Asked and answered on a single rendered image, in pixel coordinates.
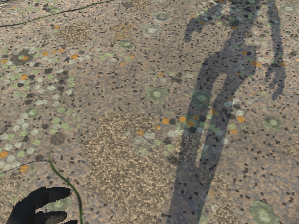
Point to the left robot hand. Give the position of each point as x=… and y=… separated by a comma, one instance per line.
x=24, y=212

